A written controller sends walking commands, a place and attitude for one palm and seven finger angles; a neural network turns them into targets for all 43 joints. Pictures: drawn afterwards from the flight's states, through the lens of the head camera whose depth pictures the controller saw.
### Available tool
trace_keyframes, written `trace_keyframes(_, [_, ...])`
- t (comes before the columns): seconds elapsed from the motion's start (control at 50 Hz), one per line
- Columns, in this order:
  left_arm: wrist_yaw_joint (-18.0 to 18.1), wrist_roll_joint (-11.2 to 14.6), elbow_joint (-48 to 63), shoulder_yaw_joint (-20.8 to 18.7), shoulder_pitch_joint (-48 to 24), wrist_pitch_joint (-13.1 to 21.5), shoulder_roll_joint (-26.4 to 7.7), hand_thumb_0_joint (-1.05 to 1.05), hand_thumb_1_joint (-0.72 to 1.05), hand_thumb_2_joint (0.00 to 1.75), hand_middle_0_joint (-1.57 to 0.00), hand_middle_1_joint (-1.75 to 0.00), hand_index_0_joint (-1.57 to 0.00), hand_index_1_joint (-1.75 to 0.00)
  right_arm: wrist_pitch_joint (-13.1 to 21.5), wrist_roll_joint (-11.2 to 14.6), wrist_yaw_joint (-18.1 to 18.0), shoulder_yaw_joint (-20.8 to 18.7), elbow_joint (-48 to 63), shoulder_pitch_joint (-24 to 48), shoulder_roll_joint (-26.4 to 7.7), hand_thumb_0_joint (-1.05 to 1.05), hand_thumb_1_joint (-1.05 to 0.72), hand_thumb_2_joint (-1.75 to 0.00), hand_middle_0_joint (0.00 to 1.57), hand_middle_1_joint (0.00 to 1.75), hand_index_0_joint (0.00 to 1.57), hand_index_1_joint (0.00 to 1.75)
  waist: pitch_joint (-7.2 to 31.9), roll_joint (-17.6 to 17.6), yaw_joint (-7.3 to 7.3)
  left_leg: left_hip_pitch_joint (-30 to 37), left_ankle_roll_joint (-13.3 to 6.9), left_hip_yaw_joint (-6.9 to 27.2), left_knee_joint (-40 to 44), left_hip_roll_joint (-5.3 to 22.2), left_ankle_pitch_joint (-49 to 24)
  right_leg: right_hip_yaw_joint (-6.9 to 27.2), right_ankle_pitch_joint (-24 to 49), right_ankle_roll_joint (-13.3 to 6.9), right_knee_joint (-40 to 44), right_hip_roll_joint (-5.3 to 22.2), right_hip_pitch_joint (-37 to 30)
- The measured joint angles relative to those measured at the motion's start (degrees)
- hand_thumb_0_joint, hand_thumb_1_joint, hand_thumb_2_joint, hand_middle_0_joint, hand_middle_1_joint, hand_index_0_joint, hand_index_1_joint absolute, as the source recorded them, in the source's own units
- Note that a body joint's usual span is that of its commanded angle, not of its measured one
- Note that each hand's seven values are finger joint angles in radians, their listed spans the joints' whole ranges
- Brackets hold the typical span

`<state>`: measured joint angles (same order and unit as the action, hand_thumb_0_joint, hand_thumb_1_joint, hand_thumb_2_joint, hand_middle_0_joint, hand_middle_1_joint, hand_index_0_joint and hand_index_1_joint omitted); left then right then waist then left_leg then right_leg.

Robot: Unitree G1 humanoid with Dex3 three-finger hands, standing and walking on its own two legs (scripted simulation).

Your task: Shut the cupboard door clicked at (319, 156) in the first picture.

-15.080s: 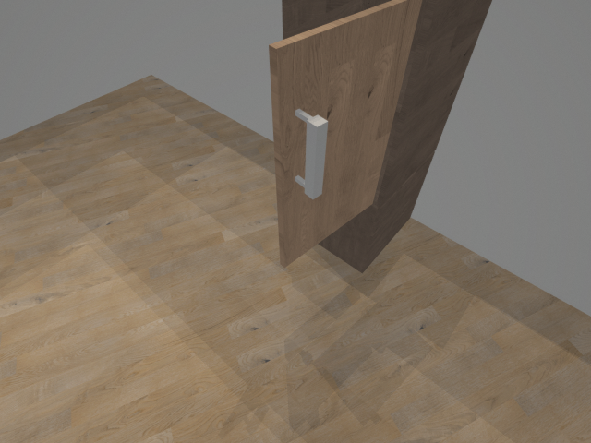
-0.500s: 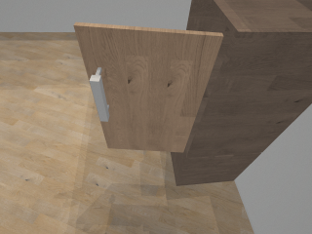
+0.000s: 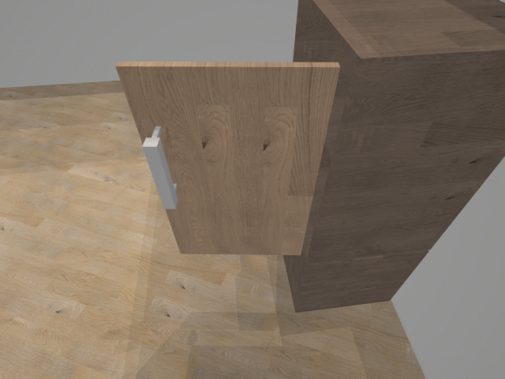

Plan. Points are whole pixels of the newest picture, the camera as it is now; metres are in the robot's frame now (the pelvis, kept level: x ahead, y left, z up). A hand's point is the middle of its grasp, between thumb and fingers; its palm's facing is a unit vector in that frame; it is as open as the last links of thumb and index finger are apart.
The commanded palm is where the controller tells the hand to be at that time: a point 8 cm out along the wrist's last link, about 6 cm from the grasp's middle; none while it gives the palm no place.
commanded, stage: look again from close up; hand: left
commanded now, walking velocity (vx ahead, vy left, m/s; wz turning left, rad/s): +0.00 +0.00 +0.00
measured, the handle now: (164, 169) +0.50 +0.22 +0.04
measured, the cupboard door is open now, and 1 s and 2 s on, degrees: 82 82 82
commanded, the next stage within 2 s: raise the hand and make a fist in 0.16 s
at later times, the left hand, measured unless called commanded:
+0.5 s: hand (157, 315) +0.21 +0.17 +0.01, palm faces +0.17 -0.98 -0.05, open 7.0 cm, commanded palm +0.10 +0.21 -0.05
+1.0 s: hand (171, 355) +0.17 +0.14 -0.03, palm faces -0.11 -0.99 +0.00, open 4.6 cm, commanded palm +0.12 +0.22 -0.02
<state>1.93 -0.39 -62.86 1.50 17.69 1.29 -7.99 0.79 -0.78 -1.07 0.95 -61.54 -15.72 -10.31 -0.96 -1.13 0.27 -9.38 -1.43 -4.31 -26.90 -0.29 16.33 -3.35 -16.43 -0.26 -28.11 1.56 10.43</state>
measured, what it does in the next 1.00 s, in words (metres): lowers itself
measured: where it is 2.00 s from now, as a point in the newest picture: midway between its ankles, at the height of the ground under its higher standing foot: outside the picture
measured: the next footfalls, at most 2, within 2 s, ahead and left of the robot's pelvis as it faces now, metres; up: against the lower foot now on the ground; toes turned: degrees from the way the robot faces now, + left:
none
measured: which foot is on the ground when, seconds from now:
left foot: down 0.00-1.00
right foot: down 0.00-1.00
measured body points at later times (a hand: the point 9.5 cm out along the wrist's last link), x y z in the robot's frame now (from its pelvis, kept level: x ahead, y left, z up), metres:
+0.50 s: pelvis -0.02 -0.01 -0.02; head -0.01 -0.03 +0.43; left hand +0.20 +0.22 +0.01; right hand +0.12 -0.27 -0.12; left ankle -0.02 +0.10 -0.74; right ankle -0.01 -0.11 -0.74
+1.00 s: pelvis -0.05 -0.02 -0.09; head +0.01 -0.03 +0.36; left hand +0.17 +0.19 -0.03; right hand +0.15 -0.22 -0.17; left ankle -0.02 +0.10 -0.74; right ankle -0.01 -0.11 -0.74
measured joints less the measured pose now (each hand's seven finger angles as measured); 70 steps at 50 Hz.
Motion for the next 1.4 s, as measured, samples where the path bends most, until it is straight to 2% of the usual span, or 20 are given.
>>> trace_keyframes(0.28, [0.36,-0.01,-0.39,-0.22,-1.55,0.2,-0.8,0.0,0.91,0.9,-0.2,-0.3,-0.2,-0.3,0.25,0.29,0.12,0.74,-2.79,-1.04,1.52,0.0,-0.91,-0.9,0.2,0.3,0.2,0.3,-0.7,0.82,-0.06,-0.02,0.58,0.19,0.83,0.73,-0.35,-0.22,0.66,-0.35,1.69,-0.79,-0.4])
trace_keyframes(0.3, [0.06,1.32,9.15,-3.07,1.29,-3.56,-0.75,0.01,0.92,0.9,-0.2,-0.3,-0.21,-0.3,1.44,0.39,-0.6,0.89,-0.71,-1.5,1.5,0.0,-0.91,-0.9,0.2,0.3,0.2,0.3,-1.5,0.95,-0.2,-0.63,0.62,0.15,-0.51,0.96,0.21,-0.18,0.45,-0.34,0.75,-0.93,0.11])
trace_keyframes(0.32, [0.71,3.24,20.78,-3.53,5.03,-4.61,-1.45,0.02,0.92,0.9,-0.2,-0.3,-0.21,-0.3,4.17,0.95,-2.12,1.26,1.87,-2.74,1.16,0.01,-0.91,-0.9,0.2,0.3,0.21,0.3,-1.75,1.28,-0.08,-1.29,0.6,-0.08,-1.7,0.93,0.79,0.07,-0.19,-0.41,-1.08,-0.81,1.19])
trace_keyframes(0.36, [2.94,6.59,38.08,-3.04,9.84,-1.07,-2.87,0.02,0.93,0.9,-0.21,-0.31,-0.21,-0.3,10.2,1.96,-3.39,1.12,5.01,-4.72,-0.2,0.01,-0.92,-0.9,0.2,0.3,0.21,0.3,-0.22,1.13,0.14,-2.24,0.67,-0.23,-3.03,0.61,1.57,0.26,-1.63,-0.47,-3.28,-0.4,2.5])
trace_keyframes(0.44, [3.38,8.95,52.48,-3.64,5.84,6.24,-2.07,0.02,0.93,0.9,-0.23,-0.34,-0.23,-0.33,15.78,2.21,-2.01,-1.23,11.97,-3.46,-3.92,0.01,-0.92,-0.9,0.2,0.3,0.21,0.3,3.45,-1.55,-2.37,-7.85,0.35,1.72,-7.88,-0.16,2.75,-1.67,-3.24,-0.18,-7.35,0.7,6.83])
trace_keyframes(0.5, [-2.3,11.26,53.97,-6.02,1.74,17.19,-0.66,0.01,0.93,0.9,-0.26,-0.37,-0.27,-0.37,17.24,1.31,-0.39,-2.91,17.49,0.67,-4.4,0.01,-0.91,-0.9,0.2,0.3,0.2,0.3,5.97,-0.55,-2.85,-15.68,0.56,1.04,-13.87,0.01,4.42,-0.93,-5.26,-0.59,-14.36,0.96,15.43])
trace_keyframes(0.56, [-11.92,13.88,54.12,-7.19,2.63,28.0,0.48,0.01,0.92,0.9,-0.31,-0.42,-0.31,-0.42,17.23,0.87,1.43,-4.16,22.91,3.9,-3.67,0.01,-0.91,-0.9,0.2,0.3,0.2,0.3,7.47,2.81,-2.11,-23.29,1.15,0.22,-20.9,0.75,6.92,0.0,-7.83,-1.28,-22.14,0.67,23.8])
trace_keyframes(0.6, [-16.61,14.0,53.83,-7.34,5.09,31.33,0.66,0.0,0.92,0.9,-0.34,-0.46,-0.34,-0.45,16.59,0.86,2.08,-4.78,26.44,5.2,-3.85,0.01,-0.91,-0.9,0.2,0.3,0.2,0.3,7.66,4.64,-1.22,-27.72,1.37,0.45,-25.8,1.14,8.78,-0.16,-9.7,-1.84,-26.93,0.55,28.14])
trace_keyframes(0.66, [-18.37,13.46,54.63,-7.51,10.12,29.99,-0.47,0.0,0.91,0.9,-0.4,-0.51,-0.4,-0.51,15.25,0.89,1.91,-5.37,30.77,6.63,-4.97,0.01,-0.91,-0.9,0.2,0.3,0.2,0.3,7.45,5.44,0.67,-33.27,1.85,1.58,-32.39,1.61,11.21,-1.18,-12.1,-2.49,-32.73,0.45,32.96])
trace_keyframes(0.76, [-14.6,14.52,62.03,-9.31,15.77,29.48,-3.23,0.02,0.9,0.9,-0.49,-0.61,-0.49,-0.61,14.73,0.66,0.51,-4.63,33.28,8.27,-5.6,0.01,-0.9,-0.9,0.2,0.3,0.2,0.3,7.82,2.67,3.34,-40.12,2.18,4.82,-40.34,2.18,13.87,-4.25,-14.39,-3.09,-38.13,0.17,37.54])
trace_keyframes(0.86, [-16.99,17.49,70.18,-8.48,9.65,32.33,-3.54,0.02,0.91,0.9,-0.57,-0.71,-0.58,-0.71,14.73,1.19,-0.98,-1.04,32.01,8.62,-3.8,0.01,-0.9,-0.9,0.2,0.3,0.2,0.3,7.8,-0.6,4.07,-43.59,2.35,6.84,-44.29,2.63,14.68,-6.14,-14.72,-3.35,-40.22,-0.27,39.57])
trace_keyframes(0.9, [-19.36,17.27,70.42,-7.25,5.66,28.82,-3.85,0.02,0.91,0.9,-0.61,-0.75,-0.61,-0.75,13.88,1.9,-1.42,0.39,31.66,7.92,-2.47,0.01,-0.9,-0.9,0.2,0.3,0.21,0.3,7.61,-1.46,3.38,-43.69,2.31,6.7,-44.1,2.75,14.38,-5.99,-14.27,-3.19,-39.89,-0.4,39.71])
trace_keyframes(0.96, [-21.2,16.25,68.72,-5.89,2.61,18.47,-4.84,0.01,0.9,0.9,-0.66,-0.81,-0.67,-0.81,11.42,2.91,-1.89,1.65,32.0,5.33,-0.53,0.01,-0.9,-0.9,0.2,0.3,0.21,0.3,7.29,-1.78,1.64,-41.81,2.02,5.35,-41.47,2.78,13.38,-4.69,-13.13,-2.78,-37.87,-0.47,38.64])
trace_keyframes(1.0, [-20.03,16.19,68.08,-6.0,3.42,11.89,-5.0,0.01,0.9,0.9,-0.7,-0.85,-0.71,-0.85,9.81,3.17,-2.18,1.79,32.43,2.93,0.18,0.01,-0.9,-0.9,0.2,0.3,0.21,0.3,7.22,-1.67,0.4,-39.53,1.66,4.16,-38.79,2.7,12.62,-3.57,-12.29,-2.4,-35.79,-0.47,37.05])
trace_keyframes(1.04, [-16.95,16.69,68.34,-7.17,5.71,8.81,-4.52,0.01,0.9,0.9,-0.74,-0.89,-0.74,-0.88,8.93,3.07,-2.52,1.4,32.46,0.53,0.3,0.01,-0.9,-0.9,0.2,0.3,0.21,0.3,7.23,-1.4,-0.39,-37.12,1.38,3.14,-36.2,2.73,12.01,-2.6,-11.53,-2.04,-33.62,-0.6,35.21])
trace_keyframes(1.08, [-13.16,16.95,69.27,-8.97,8.26,9.66,-3.99,0.02,0.9,0.9,-0.78,-0.93,-0.78,-0.92,8.79,2.78,-2.75,0.66,32.12,-1.67,-0.09,0.01,-0.9,-0.9,0.2,0.3,0.21,0.3,7.38,-0.99,-0.58,-35.3,1.25,2.58,-34.31,2.76,11.65,-2.06,-11.0,-1.84,-31.87,-0.74,33.66])
trace_keyframes(1.14, [-9.3,16.31,70.72,-11.43,10.63,15.59,-3.98,0.02,0.9,0.9,-0.83,-0.99,-0.83,-0.98,9.72,2.03,-2.53,-0.4,31.19,-3.92,-1.63,0.01,-0.9,-0.9,0.2,0.3,0.21,0.3,7.73,-0.49,-0.4,-34.67,1.07,2.75,-33.47,2.51,11.55,-2.24,-10.86,-1.69,-30.82,-0.57,32.77])
trace_keyframes(1.22, [-11.04,16.39,70.89,-11.27,10.07,22.54,-4.61,0.02,0.91,0.9,-0.9,-1.07,-0.9,-1.06,11.43,1.76,-2.1,-1.12,29.82,-3.52,-4.55,0.01,-0.9,-0.9,0.2,0.3,0.21,0.3,7.4,-0.77,-0.29,-36.07,0.67,3.64,-35.03,2.08,12.12,-3.09,-11.39,-1.36,-31.57,-0.13,33.34])
trace_keyframes(1.32, [-16.21,16.29,69.48,-7.39,8.65,19.49,-5.04,0.01,0.91,0.9,-0.99,-1.17,-1.0,-1.17,12.23,2.59,-2.62,-1.56,30.57,-0.91,-5.48,0.01,-0.9,-0.9,0.2,0.3,0.2,0.3,7.0,-0.75,-0.53,-35.38,0.07,3.27,-34.49,1.89,12.13,-2.71,-11.06,-0.77,-30.7,0.0,32.61])
trace_keyframes(1.4, [-14.09,16.01,70.96,-7.7,8.83,16.38,-5.76,0.02,0.9,0.9,-1.07,-1.25,-1.07,-1.25,12.09,2.53,-2.93,-1.21,32.58,0.36,-4.11,0.01,-0.9,-0.9,0.2,0.3,0.2,0.3,7.19,-0.35,-0.48,-32.48,-0.08,2.78,-32.21,1.86,11.78,-2.24,-10.47,-0.55,-28.44,-0.1,29.9])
